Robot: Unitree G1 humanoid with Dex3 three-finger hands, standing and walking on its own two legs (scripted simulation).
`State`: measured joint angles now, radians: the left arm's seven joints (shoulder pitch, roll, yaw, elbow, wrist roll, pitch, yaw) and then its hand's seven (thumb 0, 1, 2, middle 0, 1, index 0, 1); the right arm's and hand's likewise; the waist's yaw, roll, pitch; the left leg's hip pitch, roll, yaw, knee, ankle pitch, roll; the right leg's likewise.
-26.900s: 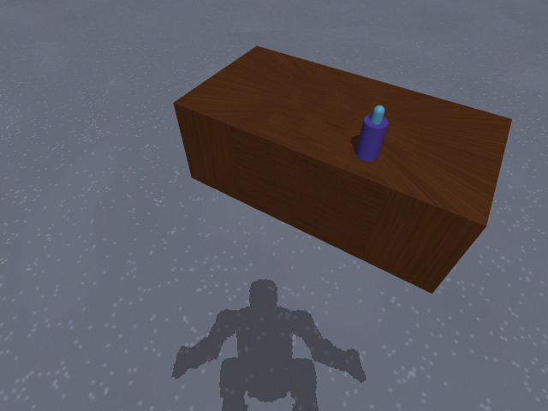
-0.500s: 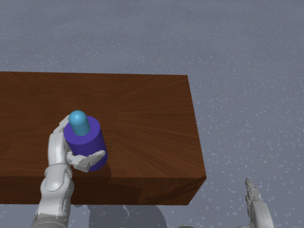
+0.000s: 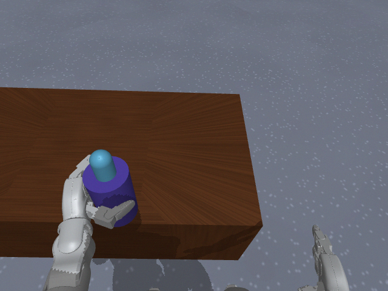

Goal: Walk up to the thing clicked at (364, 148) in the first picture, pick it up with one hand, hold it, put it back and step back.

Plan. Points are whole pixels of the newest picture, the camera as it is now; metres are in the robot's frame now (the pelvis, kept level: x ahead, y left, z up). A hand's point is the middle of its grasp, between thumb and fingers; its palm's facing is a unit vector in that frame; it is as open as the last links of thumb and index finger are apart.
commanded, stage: crouch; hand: left
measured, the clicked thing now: (110, 186) +0.31 +0.17 +0.05
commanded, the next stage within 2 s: lower in 1.18 s
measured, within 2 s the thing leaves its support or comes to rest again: neither
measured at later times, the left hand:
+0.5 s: hand (118, 184) +0.37 +0.18 -0.04, palm faces +0.19 -0.98 -0.02, open 11.0 cm
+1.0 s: hand (126, 173) +0.43 +0.18 -0.09, palm faces +0.17 -0.99 -0.03, open 11.0 cm
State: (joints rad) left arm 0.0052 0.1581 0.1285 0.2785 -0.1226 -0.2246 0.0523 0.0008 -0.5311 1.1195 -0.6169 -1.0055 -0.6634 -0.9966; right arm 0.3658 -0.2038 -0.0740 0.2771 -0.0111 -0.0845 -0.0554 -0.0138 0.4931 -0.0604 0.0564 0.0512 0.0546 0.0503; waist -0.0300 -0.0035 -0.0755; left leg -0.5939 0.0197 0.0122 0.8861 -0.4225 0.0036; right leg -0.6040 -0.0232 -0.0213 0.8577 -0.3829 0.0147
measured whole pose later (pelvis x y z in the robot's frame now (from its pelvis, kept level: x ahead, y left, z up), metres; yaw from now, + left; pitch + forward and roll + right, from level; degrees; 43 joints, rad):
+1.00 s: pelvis -0.01 +0.00 -0.07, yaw +0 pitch +24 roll -2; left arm -0.55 0.36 0.36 1.02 -0.08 -0.58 -0.01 0.00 -0.48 1.05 -0.64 -0.94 -0.69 -0.93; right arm 0.41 -0.26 -0.06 -0.05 -0.07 -0.02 0.06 -0.01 0.50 -0.06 0.06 0.05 0.06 0.05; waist -0.20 -0.03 -0.14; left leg -1.14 0.03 -0.03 1.28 -0.55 0.00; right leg -1.13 -0.01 -0.05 1.23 -0.50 0.00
